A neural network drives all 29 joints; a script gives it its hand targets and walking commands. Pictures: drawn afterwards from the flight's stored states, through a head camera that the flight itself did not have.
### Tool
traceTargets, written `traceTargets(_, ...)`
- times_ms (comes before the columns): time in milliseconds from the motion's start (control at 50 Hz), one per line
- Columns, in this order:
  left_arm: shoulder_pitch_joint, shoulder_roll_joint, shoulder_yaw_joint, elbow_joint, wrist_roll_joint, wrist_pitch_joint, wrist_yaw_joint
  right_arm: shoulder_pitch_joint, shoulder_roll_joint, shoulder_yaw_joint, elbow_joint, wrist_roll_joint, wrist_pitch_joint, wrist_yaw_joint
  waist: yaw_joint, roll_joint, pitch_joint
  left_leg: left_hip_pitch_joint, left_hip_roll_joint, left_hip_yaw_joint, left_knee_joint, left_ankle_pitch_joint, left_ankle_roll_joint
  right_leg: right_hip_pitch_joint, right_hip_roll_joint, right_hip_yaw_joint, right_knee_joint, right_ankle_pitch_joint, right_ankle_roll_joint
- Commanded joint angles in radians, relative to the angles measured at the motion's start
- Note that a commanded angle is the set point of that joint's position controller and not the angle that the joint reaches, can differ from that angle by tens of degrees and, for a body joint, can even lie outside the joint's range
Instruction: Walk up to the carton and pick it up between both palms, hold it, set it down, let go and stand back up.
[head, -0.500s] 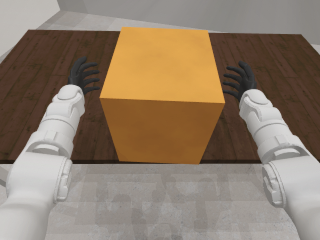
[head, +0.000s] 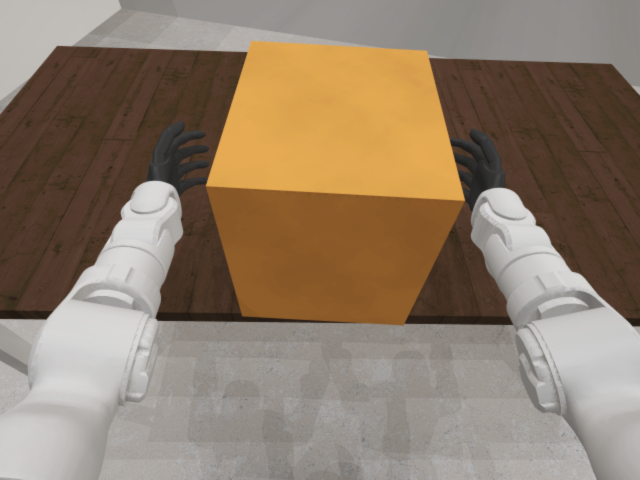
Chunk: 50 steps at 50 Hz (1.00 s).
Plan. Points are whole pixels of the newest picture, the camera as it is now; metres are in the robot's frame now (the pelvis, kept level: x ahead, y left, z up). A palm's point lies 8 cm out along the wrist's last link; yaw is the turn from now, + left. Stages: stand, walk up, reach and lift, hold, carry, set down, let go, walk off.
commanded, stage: reach and lift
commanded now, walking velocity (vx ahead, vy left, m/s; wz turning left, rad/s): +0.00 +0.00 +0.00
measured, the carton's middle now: (330, 189) +0.49 +0.04 +0.08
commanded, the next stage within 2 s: none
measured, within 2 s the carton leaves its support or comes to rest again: leaves its support in 1.94 s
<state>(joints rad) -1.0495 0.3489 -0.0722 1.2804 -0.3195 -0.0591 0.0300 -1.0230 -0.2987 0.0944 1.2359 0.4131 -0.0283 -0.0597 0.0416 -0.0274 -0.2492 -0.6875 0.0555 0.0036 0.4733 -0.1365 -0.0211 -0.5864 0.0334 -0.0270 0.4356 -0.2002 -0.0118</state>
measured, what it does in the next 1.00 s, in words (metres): stands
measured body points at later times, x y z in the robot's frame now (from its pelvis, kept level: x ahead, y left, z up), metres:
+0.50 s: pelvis +0.00 +0.00 +0.01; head +0.05 +0.02 +0.45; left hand +0.47 +0.20 +0.13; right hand +0.48 -0.13 +0.13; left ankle +0.03 +0.13 -0.73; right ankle -0.02 -0.11 -0.73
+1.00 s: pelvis +0.00 +0.00 +0.01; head +0.06 +0.03 +0.46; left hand +0.47 +0.20 +0.13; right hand +0.48 -0.13 +0.12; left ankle +0.03 +0.13 -0.73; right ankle -0.02 -0.11 -0.73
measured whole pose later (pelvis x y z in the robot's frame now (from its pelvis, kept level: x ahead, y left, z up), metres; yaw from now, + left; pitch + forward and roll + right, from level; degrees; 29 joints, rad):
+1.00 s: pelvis +0.00 +0.00 +0.01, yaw -1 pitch +15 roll -1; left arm -1.07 0.19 0.23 1.26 -0.01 -0.05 0.08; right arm -1.01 -0.14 -0.19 1.19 0.10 -0.01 -0.13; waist 0.05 -0.04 -0.18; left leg -0.54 0.05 0.03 0.40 -0.12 -0.01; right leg -0.44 0.03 -0.01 0.35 -0.17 -0.01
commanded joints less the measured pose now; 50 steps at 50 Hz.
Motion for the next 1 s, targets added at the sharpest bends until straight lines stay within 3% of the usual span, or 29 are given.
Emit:
traceTargets(0, -0.544, 0.077, 0.032, -0.189, 0.019, -0.052, 0.004, -0.550, -0.140, -0.060, -0.194, -0.044, -0.049, -0.009, -0.008, 0.063, -0.659, 0.602, -0.029, 0.032, 0.080, 0.381, -0.052, 0.084, 0.012, -0.048, -0.026, 0.298, 0.045)
traceTargets(80, -0.525, 0.051, 0.069, -0.153, 0.078, -0.055, 0.007, -0.532, -0.106, -0.089, -0.162, -0.085, -0.050, -0.023, -0.005, 0.060, -0.614, 0.575, -0.032, 0.041, 0.060, 0.362, -0.049, 0.134, 0.003, -0.036, -0.028, 0.312, 0.051)
traceTargets(240, -0.519, 0.028, 0.176, -0.192, 0.188, -0.027, 0.040, -0.521, -0.054, -0.126, -0.195, -0.136, -0.034, -0.060, 0.020, 0.041, -0.587, 0.537, -0.042, 0.067, 0.024, 0.376, -0.044, 0.262, 0.008, -0.015, -0.032, 0.378, 0.060)
traceTargets(340, -0.540, -0.010, 0.178, -0.223, 0.188, -0.011, 0.056, -0.538, -0.026, -0.138, -0.236, -0.149, -0.014, -0.074, 0.020, 0.046, -0.598, 0.562, -0.041, 0.068, 0.026, 0.388, -0.046, 0.246, 0.011, -0.014, -0.045, 0.366, 0.052)
traceTargets(480, -0.575, -0.055, 0.149, -0.189, 0.171, -0.010, 0.072, -0.559, -0.023, -0.160, -0.192, -0.170, -0.001, -0.067, 0.011, 0.062, -0.583, 0.642, -0.026, 0.054, 0.048, 0.400, -0.061, 0.135, 0.021, -0.035, -0.070, 0.261, 0.031)
traceTargets(580, -0.559, -0.064, 0.170, -0.181, 0.191, -0.018, 0.070, -0.559, 0.000, -0.155, -0.205, -0.170, -0.009, -0.067, 0.023, 0.053, -0.593, 0.619, -0.030, 0.061, 0.050, 0.421, -0.055, 0.184, 0.016, -0.026, -0.064, 0.315, 0.037)
traceTargets(660, -0.563, -0.081, 0.162, -0.184, 0.188, -0.028, 0.064, -0.558, 0.005, -0.165, -0.212, -0.179, -0.013, -0.064, 0.006, 0.056, -0.582, 0.605, -0.030, 0.059, 0.039, 0.398, -0.054, 0.197, 0.011, -0.027, -0.065, 0.310, 0.037)
traceTargets(840, -0.553, -0.115, 0.204, -0.196, 0.234, -0.037, 0.047, -0.552, 0.072, -0.195, -0.239, -0.231, -0.020, -0.057, 0.012, 0.036, -0.563, 0.600, -0.032, 0.066, 0.023, 0.410, -0.043, 0.250, 0.003, -0.022, -0.072, 0.351, 0.047)
traceTargets(920, -0.537, -0.197, 0.264, -0.213, 0.310, -0.045, 0.016, -0.534, 0.170, -0.248, -0.257, -0.313, -0.029, -0.030, 0.008, 0.034, -0.535, 0.616, -0.035, 0.073, -0.002, 0.407, -0.034, 0.295, -0.004, -0.024, -0.086, 0.369, 0.049)
traceTargets(980, -0.506, -0.331, 0.347, -0.249, 0.439, -0.048, -0.040, -0.498, 0.329, -0.346, -0.302, -0.464, -0.051, 0.015, 0.003, 0.048, -0.495, 0.658, -0.042, 0.089, -0.043, 0.408, -0.031, 0.353, -0.013, -0.032, -0.111, 0.386, 0.051)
